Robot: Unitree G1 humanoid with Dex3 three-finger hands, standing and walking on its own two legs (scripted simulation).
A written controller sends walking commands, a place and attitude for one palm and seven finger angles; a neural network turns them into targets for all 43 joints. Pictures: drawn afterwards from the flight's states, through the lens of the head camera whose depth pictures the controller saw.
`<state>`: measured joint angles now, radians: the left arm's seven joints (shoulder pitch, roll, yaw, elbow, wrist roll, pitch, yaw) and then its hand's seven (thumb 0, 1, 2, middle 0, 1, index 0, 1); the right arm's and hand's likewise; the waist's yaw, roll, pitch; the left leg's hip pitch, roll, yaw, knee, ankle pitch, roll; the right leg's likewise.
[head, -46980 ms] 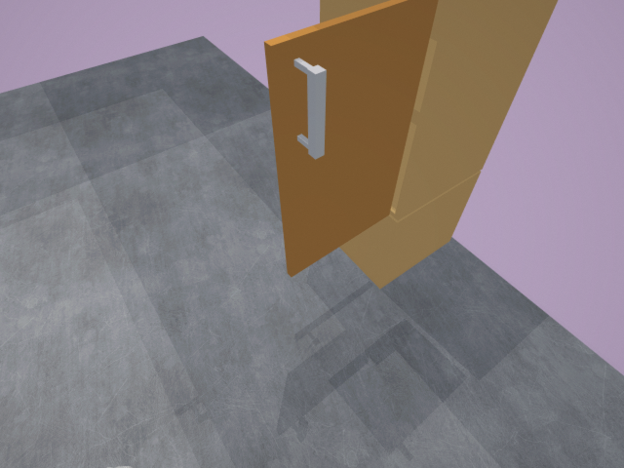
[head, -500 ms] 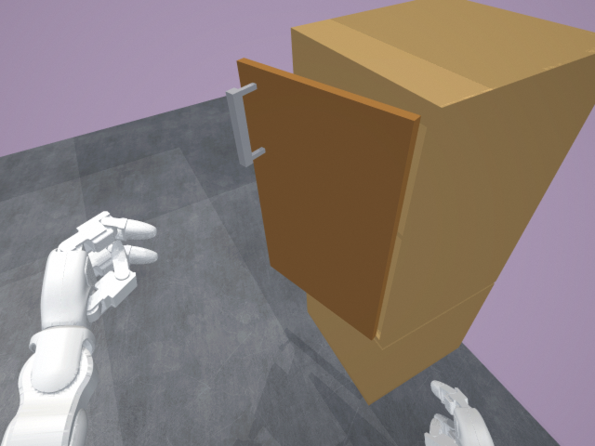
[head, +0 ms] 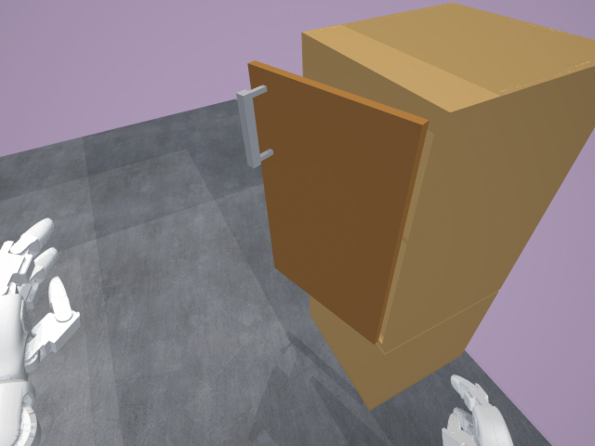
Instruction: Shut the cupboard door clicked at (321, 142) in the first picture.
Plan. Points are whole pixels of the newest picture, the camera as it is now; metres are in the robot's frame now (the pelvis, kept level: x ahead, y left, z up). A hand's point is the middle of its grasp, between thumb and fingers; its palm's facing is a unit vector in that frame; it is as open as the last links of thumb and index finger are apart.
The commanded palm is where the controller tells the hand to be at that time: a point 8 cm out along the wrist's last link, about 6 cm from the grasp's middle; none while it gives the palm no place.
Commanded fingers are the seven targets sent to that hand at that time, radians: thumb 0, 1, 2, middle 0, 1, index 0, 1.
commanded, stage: draw the hand back to the body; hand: left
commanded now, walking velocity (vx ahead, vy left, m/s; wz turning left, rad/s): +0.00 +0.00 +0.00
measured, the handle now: (257, 127) +0.63 +0.17 +0.14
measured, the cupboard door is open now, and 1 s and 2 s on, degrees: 19 19 19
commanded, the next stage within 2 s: step back with the hand held close in 0.14 s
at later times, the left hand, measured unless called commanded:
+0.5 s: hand (82, 318) +0.19 +0.27 +0.14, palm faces +0.39 -0.79 -0.47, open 7.4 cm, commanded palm +0.13 +0.31 +0.17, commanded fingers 0.00 0.90 0.90 -0.20 -0.30 -0.20 -0.30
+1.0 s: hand (13, 381) +0.12 +0.29 +0.15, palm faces +0.47 -0.77 -0.44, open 7.4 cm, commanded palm +0.06 +0.32 +0.17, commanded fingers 0.00 0.90 0.90 -0.20 -0.30 -0.20 -0.30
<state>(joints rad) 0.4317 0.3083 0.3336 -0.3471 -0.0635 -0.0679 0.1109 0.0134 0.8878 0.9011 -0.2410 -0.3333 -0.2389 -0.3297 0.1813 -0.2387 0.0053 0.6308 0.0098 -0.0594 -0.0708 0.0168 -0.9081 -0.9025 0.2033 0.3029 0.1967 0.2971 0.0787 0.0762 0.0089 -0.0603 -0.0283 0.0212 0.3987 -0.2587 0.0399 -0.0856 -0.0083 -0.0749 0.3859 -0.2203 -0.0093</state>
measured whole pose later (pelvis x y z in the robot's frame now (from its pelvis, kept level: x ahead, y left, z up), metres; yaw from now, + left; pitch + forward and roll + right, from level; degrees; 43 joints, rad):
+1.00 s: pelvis -0.08 +0.02 -0.03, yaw -1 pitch -1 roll -1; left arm 0.48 0.37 0.43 -0.46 0.00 -0.19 0.14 0.01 0.88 0.90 -0.22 -0.30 -0.21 -0.30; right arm 0.25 -0.22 0.00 0.54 0.01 0.00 -0.08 0.01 -0.90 -0.90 0.21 0.30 0.20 0.30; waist 0.01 0.01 0.00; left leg -0.41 -0.03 0.06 0.70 -0.29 0.09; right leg -0.41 -0.02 -0.04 0.62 -0.20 0.02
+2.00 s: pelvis -0.24 +0.00 -0.01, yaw -2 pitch +3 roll -3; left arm 0.46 0.42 0.41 -0.56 -0.05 -0.21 0.12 0.01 0.89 0.90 -0.21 -0.30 -0.21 -0.30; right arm 0.12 -0.14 0.01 0.62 -0.02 -0.09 -0.04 0.01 -0.90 -0.90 0.21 0.30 0.20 0.30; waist 0.00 0.00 0.02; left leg -0.52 0.14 0.08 0.50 -0.07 -0.01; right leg -0.20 0.07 -0.03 0.47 -0.35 -0.02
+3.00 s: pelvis -0.28 +0.02 -0.01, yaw -2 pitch -2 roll +1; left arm 0.50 0.42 0.41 -0.51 -0.03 -0.22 0.17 0.01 0.88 0.90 -0.22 -0.30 -0.21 -0.30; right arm 0.20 -0.21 -0.03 0.61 0.01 -0.09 -0.08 0.02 -0.91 -0.90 0.20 0.30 0.20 0.30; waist 0.01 -0.07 0.02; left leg -0.30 0.03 0.08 0.53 -0.20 0.00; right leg -0.17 0.00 -0.02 0.60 -0.39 0.00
